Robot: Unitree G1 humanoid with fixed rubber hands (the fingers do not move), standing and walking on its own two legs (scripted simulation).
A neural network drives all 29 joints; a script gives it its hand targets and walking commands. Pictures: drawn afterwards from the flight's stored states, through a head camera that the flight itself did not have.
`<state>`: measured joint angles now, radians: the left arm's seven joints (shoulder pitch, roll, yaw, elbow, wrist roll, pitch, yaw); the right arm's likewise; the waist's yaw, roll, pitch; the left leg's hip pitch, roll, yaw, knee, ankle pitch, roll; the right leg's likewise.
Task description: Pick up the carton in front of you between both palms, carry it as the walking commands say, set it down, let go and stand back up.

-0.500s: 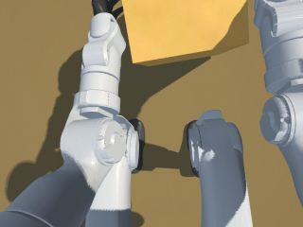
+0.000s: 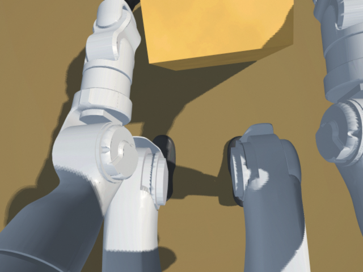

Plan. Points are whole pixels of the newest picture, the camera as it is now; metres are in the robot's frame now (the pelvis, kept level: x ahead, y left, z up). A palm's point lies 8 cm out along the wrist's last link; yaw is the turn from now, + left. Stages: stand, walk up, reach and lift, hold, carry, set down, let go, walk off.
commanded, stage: set down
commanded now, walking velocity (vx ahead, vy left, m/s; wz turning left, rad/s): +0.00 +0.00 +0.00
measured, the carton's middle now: (212, 6) +0.54 -0.07 -0.25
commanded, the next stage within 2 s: let go in 1.72 s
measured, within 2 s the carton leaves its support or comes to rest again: neither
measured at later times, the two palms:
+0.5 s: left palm (118, 10) +0.54 +0.09 -0.17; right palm out of the picture +0.52 -0.25 -0.19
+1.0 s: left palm out of the picture +0.54 +0.09 -0.07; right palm out of the picture +0.55 -0.28 -0.07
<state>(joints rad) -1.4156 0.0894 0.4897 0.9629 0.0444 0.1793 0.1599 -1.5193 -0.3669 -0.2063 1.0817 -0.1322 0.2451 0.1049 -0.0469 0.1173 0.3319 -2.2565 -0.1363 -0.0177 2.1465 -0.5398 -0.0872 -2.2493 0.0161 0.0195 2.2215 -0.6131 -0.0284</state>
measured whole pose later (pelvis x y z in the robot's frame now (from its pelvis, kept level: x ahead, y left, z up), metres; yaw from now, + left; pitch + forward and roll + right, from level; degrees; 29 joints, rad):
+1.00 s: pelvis +0.00 +0.00 +0.06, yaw -1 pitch +40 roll +5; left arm -1.28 0.11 0.29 0.79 -0.08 0.18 0.24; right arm -1.42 -0.53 -0.14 1.04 0.08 0.17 0.08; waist -0.01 0.04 0.22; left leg -2.13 -0.10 -0.01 1.96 -0.54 -0.07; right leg -2.15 0.04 0.04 2.03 -0.59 -0.02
